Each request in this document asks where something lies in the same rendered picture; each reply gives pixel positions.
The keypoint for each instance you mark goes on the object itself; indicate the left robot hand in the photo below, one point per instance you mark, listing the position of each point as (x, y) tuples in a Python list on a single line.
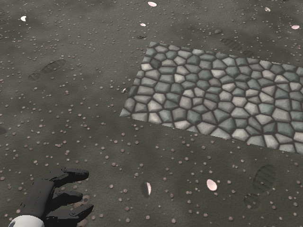
[(42, 199)]

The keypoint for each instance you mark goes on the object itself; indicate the robot left forearm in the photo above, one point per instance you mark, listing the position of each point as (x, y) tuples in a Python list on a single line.
[(26, 221)]

